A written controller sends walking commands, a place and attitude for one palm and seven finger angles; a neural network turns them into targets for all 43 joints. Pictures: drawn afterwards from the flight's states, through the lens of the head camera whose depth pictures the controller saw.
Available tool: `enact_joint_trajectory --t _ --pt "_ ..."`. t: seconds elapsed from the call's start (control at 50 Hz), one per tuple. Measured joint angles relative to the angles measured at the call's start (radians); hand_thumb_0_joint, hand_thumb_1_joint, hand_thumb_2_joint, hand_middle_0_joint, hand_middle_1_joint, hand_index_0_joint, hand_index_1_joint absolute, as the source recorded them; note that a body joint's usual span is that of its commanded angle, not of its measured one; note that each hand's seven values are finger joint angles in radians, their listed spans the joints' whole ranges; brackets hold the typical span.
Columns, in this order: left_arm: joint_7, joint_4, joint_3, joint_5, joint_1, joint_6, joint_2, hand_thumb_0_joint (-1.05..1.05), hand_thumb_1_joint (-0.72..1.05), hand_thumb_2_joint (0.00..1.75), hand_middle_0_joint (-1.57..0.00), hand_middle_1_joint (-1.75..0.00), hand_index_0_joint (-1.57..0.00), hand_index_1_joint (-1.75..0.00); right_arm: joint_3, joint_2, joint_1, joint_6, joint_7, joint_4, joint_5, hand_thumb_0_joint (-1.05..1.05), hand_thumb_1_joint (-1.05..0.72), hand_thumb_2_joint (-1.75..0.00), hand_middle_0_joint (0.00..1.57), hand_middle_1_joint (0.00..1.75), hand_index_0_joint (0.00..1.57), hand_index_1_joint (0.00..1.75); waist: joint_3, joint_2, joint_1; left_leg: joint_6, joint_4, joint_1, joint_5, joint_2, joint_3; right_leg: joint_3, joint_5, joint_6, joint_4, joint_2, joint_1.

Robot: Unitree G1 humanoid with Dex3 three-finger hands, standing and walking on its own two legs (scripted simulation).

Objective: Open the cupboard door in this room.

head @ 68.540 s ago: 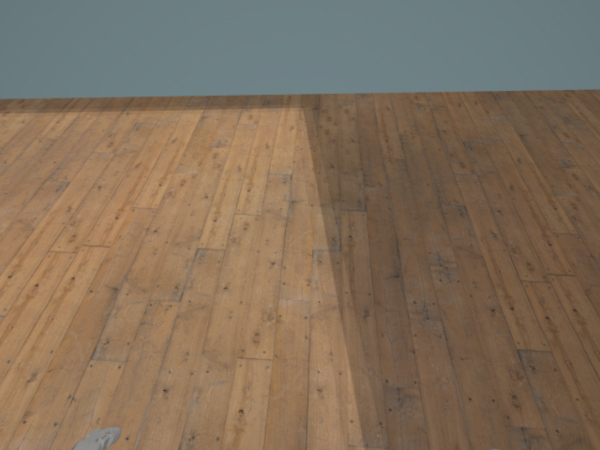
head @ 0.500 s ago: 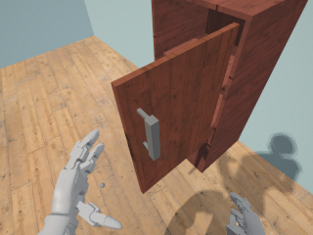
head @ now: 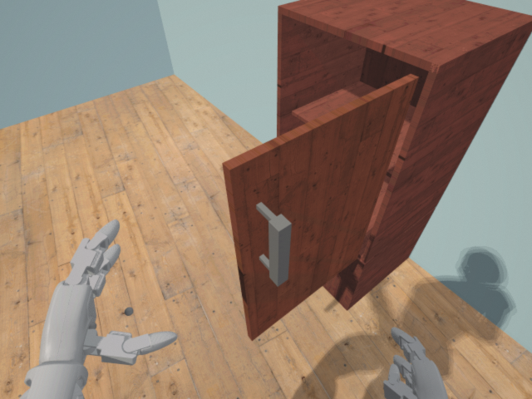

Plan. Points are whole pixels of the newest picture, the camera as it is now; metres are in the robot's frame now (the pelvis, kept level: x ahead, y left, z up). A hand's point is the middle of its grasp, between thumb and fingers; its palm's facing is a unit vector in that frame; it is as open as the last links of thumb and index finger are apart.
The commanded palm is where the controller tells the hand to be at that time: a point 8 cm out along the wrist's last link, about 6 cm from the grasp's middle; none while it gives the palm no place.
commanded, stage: draw the hand back to the body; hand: left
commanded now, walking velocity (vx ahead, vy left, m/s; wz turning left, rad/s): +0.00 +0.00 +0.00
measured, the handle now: (271, 245) +0.35 +0.03 +0.04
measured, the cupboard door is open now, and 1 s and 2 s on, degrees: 90 90 90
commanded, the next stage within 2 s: step back with the hand held close in 0.82 s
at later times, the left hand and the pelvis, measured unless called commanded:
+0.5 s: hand (38, 266) +0.20 +0.27 +0.18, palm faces +0.46 -0.78 -0.42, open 8.5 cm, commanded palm +0.15 +0.31 +0.18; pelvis +0.01 +0.01 +0.02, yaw -1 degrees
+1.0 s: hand (53, 271) +0.20 +0.26 +0.18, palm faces +0.45 -0.79 -0.41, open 7.4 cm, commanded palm +0.15 +0.29 +0.19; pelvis +0.00 -0.01 +0.02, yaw -1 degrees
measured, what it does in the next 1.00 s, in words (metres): stands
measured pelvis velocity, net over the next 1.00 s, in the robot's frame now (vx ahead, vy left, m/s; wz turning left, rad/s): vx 0.00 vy -0.01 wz -0.01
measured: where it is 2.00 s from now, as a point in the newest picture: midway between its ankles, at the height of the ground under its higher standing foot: outside the picture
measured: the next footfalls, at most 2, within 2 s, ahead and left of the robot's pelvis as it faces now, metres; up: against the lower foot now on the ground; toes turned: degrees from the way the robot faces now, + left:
none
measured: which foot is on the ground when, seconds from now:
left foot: down 0.00-1.00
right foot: down 0.00-1.00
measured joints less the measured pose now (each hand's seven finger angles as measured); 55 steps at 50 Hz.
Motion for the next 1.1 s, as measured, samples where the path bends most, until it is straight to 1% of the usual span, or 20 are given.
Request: enact_joint_trajectory --t 0.12,0.26,0.5,0.58,0.66,0.74,0.88,0.98,1.04,1.1 --pt "0.027 -0.016 0.053 0.011 0.005 0.001 0.028 -0.01 0.05 0.54 -0.18 -0.30 -0.18 -0.30 0.000 -0.001 -0.005 -0.002 0.004 0.042 -0.006 0.02 -0.91 -0.90 0.20 0.30 0.20 0.30 0.018 0.004 0.009 0.008 -0.094 0.088 0.035 -0.011 0.010 0.011 0.034 0.011 -0.088 -0.007 0.084" --pt "0.031 -0.013 0.126 0.009 -0.025 -0.009 0.040 0.00 0.29 0.64 -0.19 -0.30 -0.18 -0.30 -0.010 -0.002 -0.028 0.010 0.017 0.068 -0.008 0.02 -0.91 -0.90 0.20 0.30 0.20 0.30 0.033 0.004 0.019 0.014 -0.174 0.159 0.066 -0.019 0.019 0.022 0.064 0.018 -0.160 -0.012 0.148" --pt "0.031 -0.013 0.254 -0.003 -0.068 -0.013 0.081 0.01 0.70 0.82 -0.20 -0.30 -0.20 -0.30 -0.029 -0.009 -0.048 0.026 0.032 0.084 -0.011 0.01 -0.91 -0.90 0.20 0.30 0.20 0.30 0.042 -0.001 0.032 0.010 -0.238 0.214 0.093 -0.016 0.021 0.025 0.095 0.016 -0.230 -0.006 0.205" --pt "0.031 0.005 0.261 -0.007 -0.081 -0.013 0.065 0.01 0.80 0.86 -0.20 -0.30 -0.20 -0.30 -0.034 -0.014 -0.052 0.034 0.038 0.086 -0.009 0.01 -0.91 -0.90 0.20 0.30 0.20 0.30 0.049 0.003 0.032 0.008 -0.248 0.217 0.101 -0.015 0.020 0.024 0.103 0.014 -0.239 -0.004 0.209" --pt "0.025 0.017 0.233 -0.007 -0.074 -0.006 0.044 0.01 0.85 0.88 -0.20 -0.30 -0.20 -0.30 -0.037 -0.015 -0.052 0.041 0.038 0.088 -0.010 0.01 -0.91 -0.90 0.20 0.30 0.20 0.30 0.057 0.000 0.031 0.006 -0.255 0.218 0.108 -0.013 0.020 0.024 0.108 0.010 -0.243 -0.002 0.207" --pt "0.022 0.008 0.217 -0.004 -0.057 0.000 0.047 0.01 0.88 0.89 -0.21 -0.30 -0.21 -0.30 -0.037 -0.011 -0.045 0.036 0.033 0.094 -0.012 0.02 -0.91 -0.90 0.20 0.30 0.20 0.30 0.057 -0.007 0.030 0.001 -0.254 0.219 0.108 -0.006 0.019 0.023 0.110 0.004 -0.246 0.004 0.210" --pt "0.028 0.000 0.235 -0.005 -0.062 -0.014 0.064 0.01 0.89 0.90 -0.21 -0.30 -0.21 -0.30 -0.040 -0.010 -0.042 0.026 0.029 0.105 -0.010 0.02 -0.91 -0.90 0.20 0.30 0.20 0.30 0.053 0.003 0.027 -0.007 -0.251 0.227 0.107 0.001 0.016 0.020 0.111 -0.003 -0.249 0.012 0.220" --pt "0.023 0.025 0.247 -0.005 -0.089 -0.021 0.062 0.01 0.89 0.90 -0.21 -0.30 -0.21 -0.30 -0.039 -0.011 -0.049 0.031 0.028 0.098 -0.002 0.02 -0.91 -0.90 0.20 0.30 0.20 0.30 0.061 0.009 0.026 -0.011 -0.247 0.216 0.112 0.007 0.014 0.018 0.118 -0.008 -0.251 0.018 0.213" --pt "0.022 0.036 0.284 -0.003 -0.095 -0.059 0.075 0.01 0.89 0.90 -0.21 -0.30 -0.21 -0.30 -0.034 -0.014 -0.063 0.045 0.032 0.079 -0.002 0.02 -0.91 -0.90 0.20 0.30 0.20 0.30 0.056 0.012 0.007 -0.011 -0.224 0.162 0.111 0.014 0.009 0.012 0.128 -0.011 -0.251 0.024 0.170" --pt "0.020 0.014 0.295 -0.003 -0.059 -0.072 0.084 0.01 0.89 0.90 -0.21 -0.30 -0.21 -0.30 -0.040 -0.020 -0.077 0.061 0.034 0.057 -0.004 0.01 -0.91 -0.90 0.20 0.30 0.20 0.30 0.058 0.010 -0.011 -0.011 -0.211 0.117 0.114 0.017 0.018 0.020 0.138 -0.011 -0.243 0.027 0.124"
